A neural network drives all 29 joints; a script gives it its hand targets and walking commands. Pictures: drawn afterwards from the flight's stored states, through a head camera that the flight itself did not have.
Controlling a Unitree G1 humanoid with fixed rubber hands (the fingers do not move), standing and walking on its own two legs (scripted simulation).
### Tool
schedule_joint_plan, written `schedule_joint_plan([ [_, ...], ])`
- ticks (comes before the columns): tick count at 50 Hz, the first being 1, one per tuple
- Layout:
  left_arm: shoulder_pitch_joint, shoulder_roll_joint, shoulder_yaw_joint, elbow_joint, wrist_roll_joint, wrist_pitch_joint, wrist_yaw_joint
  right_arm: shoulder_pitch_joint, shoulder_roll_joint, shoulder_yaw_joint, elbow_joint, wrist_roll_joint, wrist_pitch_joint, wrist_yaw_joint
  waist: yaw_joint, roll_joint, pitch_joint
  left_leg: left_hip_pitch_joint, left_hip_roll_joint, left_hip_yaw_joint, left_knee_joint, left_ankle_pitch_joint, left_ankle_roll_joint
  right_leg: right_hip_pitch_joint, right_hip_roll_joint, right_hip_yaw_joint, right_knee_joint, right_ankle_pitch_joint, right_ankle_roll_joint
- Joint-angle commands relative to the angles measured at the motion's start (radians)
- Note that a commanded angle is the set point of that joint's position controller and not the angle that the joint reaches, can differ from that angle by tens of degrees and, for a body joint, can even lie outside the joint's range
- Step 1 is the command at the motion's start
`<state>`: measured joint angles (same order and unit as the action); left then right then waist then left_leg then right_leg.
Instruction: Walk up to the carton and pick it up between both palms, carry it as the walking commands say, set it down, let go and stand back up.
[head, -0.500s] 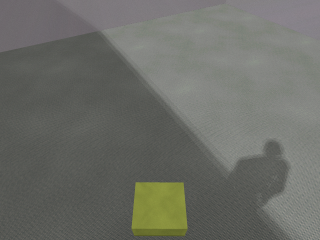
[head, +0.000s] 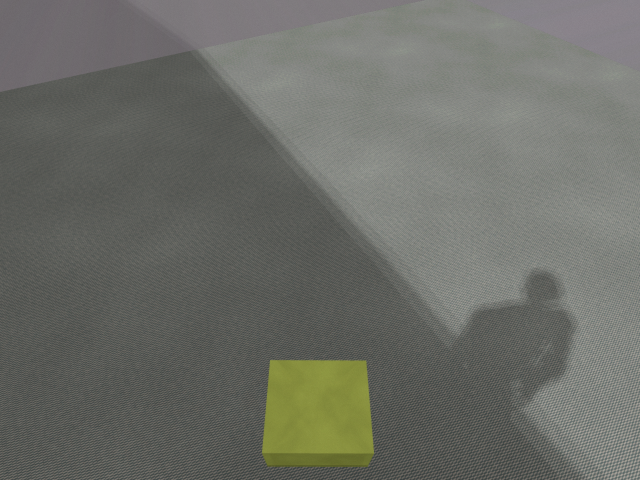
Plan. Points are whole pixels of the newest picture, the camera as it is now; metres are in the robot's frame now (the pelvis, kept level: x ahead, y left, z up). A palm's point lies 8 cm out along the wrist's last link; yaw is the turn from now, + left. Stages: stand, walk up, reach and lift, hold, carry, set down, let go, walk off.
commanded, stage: walk up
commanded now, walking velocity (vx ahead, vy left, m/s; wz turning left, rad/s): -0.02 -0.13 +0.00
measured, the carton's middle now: (317, 412) +0.41 +0.01 -0.69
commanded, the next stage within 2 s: none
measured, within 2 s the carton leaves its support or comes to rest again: neither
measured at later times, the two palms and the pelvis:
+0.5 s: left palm out of the picture +0.03 +0.16 -0.10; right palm out of the picture +0.03 -0.33 -0.14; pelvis -0.02 -0.09 +0.01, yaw -2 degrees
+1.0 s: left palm out of the picture +0.01 +0.22 -0.13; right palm out of the picture +0.08 -0.26 -0.13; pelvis +0.02 -0.02 +0.00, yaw -1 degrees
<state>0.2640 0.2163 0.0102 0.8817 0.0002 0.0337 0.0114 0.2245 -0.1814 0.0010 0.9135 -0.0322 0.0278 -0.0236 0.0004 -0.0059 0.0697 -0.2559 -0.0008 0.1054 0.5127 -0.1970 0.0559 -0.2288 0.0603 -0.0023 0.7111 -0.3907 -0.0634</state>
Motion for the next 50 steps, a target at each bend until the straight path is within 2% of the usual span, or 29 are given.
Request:
schedule_joint_plan([
  [1, 0.043, 0.088, 0.053, -0.023, 0.037, 0.028, 0.000, 0.018, -0.202, -0.068, -0.075, -0.021, -0.008, -0.034, -0.018, 0.006, -0.002, -0.017, 0.421, -0.370, -0.318, -0.037, 0.202, -0.245, -0.091, 0.057, 0.470, -0.080, 0.073],
  [5, 0.049, 0.043, 0.039, -0.042, 0.016, 0.027, -0.006, -0.023, -0.164, -0.057, -0.064, -0.019, -0.008, -0.015, -0.008, 0.238, 0.010, -0.095, 0.215, -0.181, -0.327, -0.107, 0.090, -0.063, -0.058, -0.010, 0.128, -0.028, 0.084],
  [8, 0.096, 0.027, 0.007, -0.001, -0.003, -0.004, 0.010, -0.049, -0.183, -0.065, -0.036, 0.003, 0.013, -0.002, 0.021, 0.231, -0.006, -0.020, 0.179, -0.172, -0.181, 0.073, 0.053, 0.056, -0.074, -0.011, -0.330, 0.107, 0.088],
  [9, 0.119, 0.026, 0.008, 0.015, 0.000, -0.024, 0.021, -0.013, -0.130, -0.048, -0.016, 0.020, 0.010, -0.001, 0.026, 0.043, -0.026, -0.030, 0.165, -0.153, -0.109, 0.041, 0.031, 0.113, -0.113, 0.020, -0.461, 0.173, 0.095],
  [10, 0.142, 0.063, 0.015, 0.029, 0.013, -0.038, 0.027, 0.045, -0.077, -0.036, -0.015, 0.026, 0.006, 0.006, -0.004, -0.097, -0.027, -0.089, 0.091, -0.092, 0.002, -0.097, -0.013, 0.124, -0.252, 0.228, -0.519, 0.285, 0.089],
  [11, 0.114, 0.156, 0.022, 0.010, 0.011, -0.044, 0.026, 0.002, -0.085, -0.033, -0.032, 0.030, 0.019, 0.005, 0.006, -0.215, 0.018, -0.158, 0.017, -0.053, 0.164, -0.238, -0.049, 0.031, -0.389, 0.396, -0.567, 0.315, 0.013],
  [14, -0.006, 0.135, 0.007, 0.002, 0.006, -0.053, 0.020, 0.005, -0.128, -0.043, 0.000, 0.032, 0.026, 0.020, -0.027, -0.198, 0.101, -0.125, 0.016, -0.145, 0.248, -0.130, -0.053, -0.067, -0.308, 0.305, -0.569, 0.275, 0.043],
  [22, 0.086, 0.099, 0.024, 0.018, -0.004, -0.059, 0.031, 0.070, -0.086, -0.047, 0.032, 0.027, 0.030, 0.010, -0.030, -0.114, -0.049, -0.165, 0.007, -0.134, 0.272, -0.133, -0.053, 0.195, -0.294, 0.204, -0.408, 0.798, 0.081],
  [24, 0.123, 0.108, 0.032, 0.034, 0.000, -0.057, 0.031, 0.049, -0.095, -0.043, 0.037, 0.022, 0.036, 0.009, -0.001, -0.147, -0.074, -0.166, -0.012, -0.112, 0.332, -0.118, -0.055, 0.172, -0.321, 0.267, -0.472, 0.611, 0.054],
  [26, 0.132, 0.104, 0.031, 0.022, 0.004, -0.050, 0.035, 0.075, -0.085, -0.046, 0.007, 0.017, 0.038, 0.007, -0.005, -0.130, -0.043, -0.179, -0.003, -0.126, 0.324, -0.134, -0.055, 0.165, -0.306, 0.261, -0.453, 0.633, 0.103],
  [27, 0.169, 0.115, 0.039, 0.035, 0.014, -0.051, 0.040, 0.080, -0.100, -0.051, 0.005, 0.015, 0.038, 0.007, 0.007, -0.117, -0.052, -0.206, -0.004, -0.127, 0.349, -0.166, -0.055, 0.189, -0.337, 0.308, -0.476, 0.473, 0.066],
  [28, 0.249, 0.165, 0.066, 0.049, 0.014, -0.044, 0.038, 0.047, -0.127, -0.054, 0.017, 0.006, 0.030, 0.018, 0.063, -0.102, -0.094, -0.288, 0.006, -0.125, 0.420, -0.135, -0.066, 0.251, -0.379, 0.394, -0.542, 0.023, 0.049],
  [30, 0.212, 0.158, 0.058, 0.036, 0.018, -0.042, 0.028, -0.032, -0.119, -0.056, -0.015, -0.003, 0.019, 0.038, 0.068, -0.163, 0.041, -0.382, 0.027, -0.127, 0.417, -0.084, -0.073, 0.202, -0.376, 0.421, -0.630, -0.243, 0.080],
  [31, 0.205, 0.153, 0.055, 0.034, 0.014, -0.046, 0.033, -0.020, -0.133, -0.063, -0.005, -0.002, 0.015, 0.041, 0.064, -0.085, 0.078, -0.375, 0.031, -0.133, 0.445, -0.037, -0.073, 0.173, -0.386, 0.421, -0.609, -0.153, 0.087],
  [33, 0.203, 0.118, 0.048, 0.035, 0.015, -0.056, 0.030, 0.000, -0.105, -0.050, -0.003, -0.005, 0.005, 0.046, 0.058, -0.169, 0.067, -0.332, 0.022, -0.135, 0.384, -0.046, -0.074, 0.171, -0.337, 0.353, -0.596, -0.048, 0.110],
  [34, 0.211, 0.138, 0.050, 0.019, 0.008, -0.056, 0.035, 0.042, -0.129, -0.067, -0.001, 0.000, 0.011, 0.045, 0.043, -0.099, 0.053, -0.331, 0.014, -0.145, 0.416, -0.019, -0.082, 0.192, -0.359, 0.389, -0.567, 0.088, 0.158],
  [35, 0.260, 0.116, 0.044, 0.034, 0.002, -0.060, 0.034, 0.046, -0.103, -0.061, 0.012, 0.007, 0.009, 0.044, 0.044, -0.091, -0.003, -0.299, 0.024, -0.148, 0.419, -0.021, -0.080, 0.240, -0.353, 0.330, -0.532, 0.224, 0.146],
  [37, 0.274, 0.151, 0.054, 0.027, 0.010, -0.064, 0.040, 0.005, -0.122, -0.059, -0.001, 0.003, 0.008, 0.040, 0.058, -0.058, -0.008, -0.336, 0.017, -0.127, 0.442, -0.047, -0.088, 0.264, -0.382, 0.362, -0.503, 0.301, 0.059],
  [39, 0.250, 0.148, 0.051, 0.023, 0.011, -0.069, 0.037, 0.006, -0.113, -0.056, -0.030, 0.008, 0.006, 0.039, 0.051, -0.152, 0.037, -0.308, 0.043, -0.131, 0.396, -0.057, -0.078, 0.191, -0.373, 0.318, -0.525, 0.211, 0.034],
  [40, 0.284, 0.144, 0.048, 0.035, 0.010, -0.067, 0.041, -0.011, -0.104, -0.054, -0.003, 0.007, 0.008, 0.037, 0.070, -0.070, 0.055, -0.352, 0.028, -0.115, 0.433, -0.066, -0.082, 0.203, -0.395, 0.369, -0.539, 0.187, 0.013],
  [41, 0.254, 0.140, 0.048, 0.017, 0.015, -0.071, 0.035, -0.039, -0.082, -0.043, -0.036, 0.010, 0.001, 0.038, 0.047, -0.156, 0.064, -0.333, 0.062, -0.122, 0.354, -0.065, -0.076, 0.178, -0.358, 0.287, -0.542, 0.103, -0.044],
  [42, 0.257, 0.165, 0.054, 0.000, 0.017, -0.063, 0.034, -0.044, -0.120, -0.046, -0.032, 0.005, 0.000, 0.038, 0.067, -0.114, 0.093, -0.364, 0.059, -0.115, 0.365, -0.095, -0.071, 0.161, -0.381, 0.327, -0.551, 0.042, -0.074],
  [43, 0.219, 0.128, 0.030, 0.008, 0.011, -0.057, 0.034, -0.090, -0.057, -0.015, -0.060, 0.008, -0.013, 0.039, 0.036, -0.164, 0.137, -0.307, 0.067, -0.116, 0.262, -0.088, -0.060, 0.121, -0.312, 0.241, -0.543, 0.096, -0.092],
  [44, 0.141, 0.117, 0.030, 0.001, 0.000, -0.042, 0.043, -0.029, -0.038, -0.005, -0.057, 0.024, -0.022, 0.022, -0.002, -0.174, 0.116, -0.146, 0.047, -0.116, 0.177, -0.153, -0.063, 0.074, -0.246, 0.130, -0.413, 0.611, -0.084],
  [45, 0.169, 0.127, 0.040, 0.002, 0.007, -0.046, 0.038, -0.002, -0.045, -0.016, -0.057, 0.025, -0.028, 0.018, -0.003, -0.224, 0.086, -0.127, 0.023, -0.063, 0.114, -0.162, -0.068, 0.110, -0.232, 0.080, -0.339, 0.820, -0.083],
  [46, 0.185, 0.108, 0.035, 0.007, 0.011, -0.052, 0.036, 0.065, -0.052, -0.017, -0.033, 0.023, -0.033, 0.013, -0.020, -0.161, 0.063, -0.056, 0.015, -0.064, 0.029, -0.069, -0.052, 0.101, -0.231, 0.093, -0.309, 0.830, -0.070],
  [48, 0.185, 0.088, 0.029, 0.009, -0.006, -0.039, 0.033, 0.123, -0.109, -0.042, -0.027, 0.022, -0.041, 0.000, -0.051, -0.080, -0.055, 0.144, 0.081, -0.083, -0.119, 0.286, -0.036, 0.088, -0.178, 0.041, -0.177, 0.694, -0.010],
  [49, 0.210, 0.042, 0.032, -0.004, -0.014, -0.041, 0.027, 0.199, -0.170, -0.055, 0.003, 0.021, -0.049, -0.003, -0.040, 0.093, -0.153, 0.270, 0.244, -0.239, -0.130, 0.663, -0.017, 0.016, -0.098, 0.016, -0.036, 0.316, 0.031],
  [50, 0.260, 0.042, 0.040, 0.014, -0.009, -0.022, 0.026, 0.178, -0.188, -0.053, 0.003, 0.021, -0.045, -0.001, 0.006, 0.214, -0.186, 0.272, 0.357, -0.351, -0.109, 0.811, 0.047, -0.047, -0.028, 0.005, 0.104, -0.162, 0.060],
])
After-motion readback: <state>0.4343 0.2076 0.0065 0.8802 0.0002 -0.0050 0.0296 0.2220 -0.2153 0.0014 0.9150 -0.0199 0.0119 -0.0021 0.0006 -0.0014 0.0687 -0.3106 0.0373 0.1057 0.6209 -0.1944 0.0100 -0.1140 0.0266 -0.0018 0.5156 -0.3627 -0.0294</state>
